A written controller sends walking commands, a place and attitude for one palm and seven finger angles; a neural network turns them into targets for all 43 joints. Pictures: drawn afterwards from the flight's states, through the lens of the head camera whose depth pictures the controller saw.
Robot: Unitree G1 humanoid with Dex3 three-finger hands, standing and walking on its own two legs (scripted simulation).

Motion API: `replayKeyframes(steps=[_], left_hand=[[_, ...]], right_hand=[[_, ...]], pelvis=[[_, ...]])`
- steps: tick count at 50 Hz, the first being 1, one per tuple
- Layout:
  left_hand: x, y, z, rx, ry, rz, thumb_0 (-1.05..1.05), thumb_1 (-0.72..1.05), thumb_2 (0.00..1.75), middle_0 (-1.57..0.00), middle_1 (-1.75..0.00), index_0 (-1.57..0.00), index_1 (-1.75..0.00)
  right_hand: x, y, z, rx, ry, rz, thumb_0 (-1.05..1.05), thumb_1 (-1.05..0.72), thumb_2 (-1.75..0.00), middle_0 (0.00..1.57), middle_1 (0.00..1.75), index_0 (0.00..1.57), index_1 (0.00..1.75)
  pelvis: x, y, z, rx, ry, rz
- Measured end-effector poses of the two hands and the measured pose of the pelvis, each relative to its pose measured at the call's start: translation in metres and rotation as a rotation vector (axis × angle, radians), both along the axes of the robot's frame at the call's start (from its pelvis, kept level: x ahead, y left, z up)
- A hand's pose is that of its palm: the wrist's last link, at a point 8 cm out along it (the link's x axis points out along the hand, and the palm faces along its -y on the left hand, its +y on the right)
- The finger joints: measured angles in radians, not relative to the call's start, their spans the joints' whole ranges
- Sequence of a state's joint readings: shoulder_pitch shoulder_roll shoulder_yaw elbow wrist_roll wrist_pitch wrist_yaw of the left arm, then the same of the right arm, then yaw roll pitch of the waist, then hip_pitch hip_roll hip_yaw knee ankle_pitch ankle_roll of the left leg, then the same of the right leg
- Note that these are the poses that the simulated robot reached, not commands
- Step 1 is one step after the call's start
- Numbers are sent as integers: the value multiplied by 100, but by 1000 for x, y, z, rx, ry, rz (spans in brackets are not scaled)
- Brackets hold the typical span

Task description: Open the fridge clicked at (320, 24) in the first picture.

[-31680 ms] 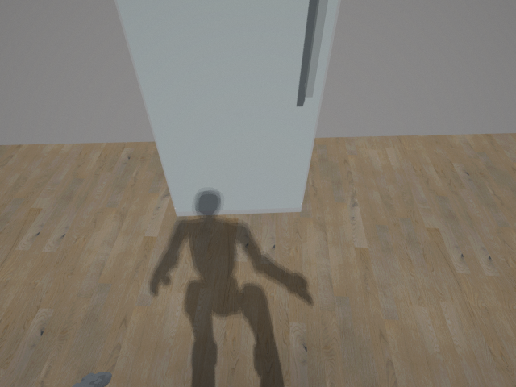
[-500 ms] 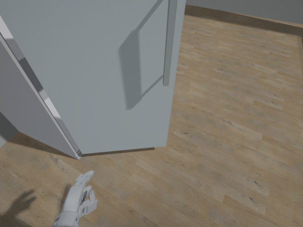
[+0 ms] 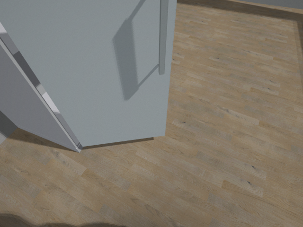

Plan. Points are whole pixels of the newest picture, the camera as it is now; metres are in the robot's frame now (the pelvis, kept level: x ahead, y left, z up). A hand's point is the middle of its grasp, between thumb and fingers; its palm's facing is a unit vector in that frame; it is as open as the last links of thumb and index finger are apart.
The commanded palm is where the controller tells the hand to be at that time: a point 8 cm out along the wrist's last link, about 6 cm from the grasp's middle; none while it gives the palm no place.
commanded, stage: let the arm hang, fingers relaxed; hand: right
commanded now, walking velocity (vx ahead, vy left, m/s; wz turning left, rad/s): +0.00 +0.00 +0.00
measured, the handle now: (161, 31) +0.73 +0.01 +0.13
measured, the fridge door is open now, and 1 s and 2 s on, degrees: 59 59 59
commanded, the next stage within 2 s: look to check the result in 0.62 s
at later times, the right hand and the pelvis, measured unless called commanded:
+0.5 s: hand out of the picture +0.04 -0.19 -0.17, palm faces +0.00 +0.98 -0.20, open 7.2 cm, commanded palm none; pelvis +0.01 -0.01 +0.00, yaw +1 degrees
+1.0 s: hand out of the picture +0.03 -0.19 -0.17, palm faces -0.01 +0.98 -0.21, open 7.3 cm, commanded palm none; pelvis +0.02 -0.01 +0.01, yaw +1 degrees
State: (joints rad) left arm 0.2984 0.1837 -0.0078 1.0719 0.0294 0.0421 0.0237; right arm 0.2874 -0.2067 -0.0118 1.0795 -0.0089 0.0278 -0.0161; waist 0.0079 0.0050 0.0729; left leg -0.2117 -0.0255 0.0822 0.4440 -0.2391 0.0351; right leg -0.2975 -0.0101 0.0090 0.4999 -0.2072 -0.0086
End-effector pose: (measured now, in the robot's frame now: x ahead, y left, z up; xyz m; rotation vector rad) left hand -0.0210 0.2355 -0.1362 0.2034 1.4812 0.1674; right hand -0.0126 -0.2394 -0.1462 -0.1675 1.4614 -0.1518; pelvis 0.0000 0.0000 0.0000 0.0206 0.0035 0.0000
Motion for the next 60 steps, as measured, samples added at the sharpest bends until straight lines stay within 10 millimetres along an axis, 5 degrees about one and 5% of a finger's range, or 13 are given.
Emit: replayKeyframes(steps=[6, 15, 26, 60], left_hand=[[-18, -22, -8, -54, 30, 40, 1, 91, 89, -20, -29, -20, -30], [2, -39, -13, -89, -37, 47, 1, 91, 89, -20, -29, -20, -30], [27, -24, -7, -42, -99, 37, 1, 92, 89, -20, -29, -20, -30], [43, -17, -6, -39, -97, 30, 1, 91, 89, -20, -29, -20, -30]], right_hand=[[-12, -8, 7, -30, 42, -5, 0, -94, -90, 20, 30, 20, 30], [23, 0, 6, -14, -54, 12, 0, -92, -90, 20, 30, 20, 30], [52, 5, 4, 6, -122, 31, 0, -93, -90, 20, 30, 20, 30], [50, 5, 7, -3, -83, 32, 0, -91, -90, 20, 30, 20, 30]], pelvis=[[0, -5, 1, -2, 0, 8], [2, -9, 2, -11, -1, 18], [8, -10, 3, -14, -7, 22], [18, -6, 5, -16, -18, 27]])
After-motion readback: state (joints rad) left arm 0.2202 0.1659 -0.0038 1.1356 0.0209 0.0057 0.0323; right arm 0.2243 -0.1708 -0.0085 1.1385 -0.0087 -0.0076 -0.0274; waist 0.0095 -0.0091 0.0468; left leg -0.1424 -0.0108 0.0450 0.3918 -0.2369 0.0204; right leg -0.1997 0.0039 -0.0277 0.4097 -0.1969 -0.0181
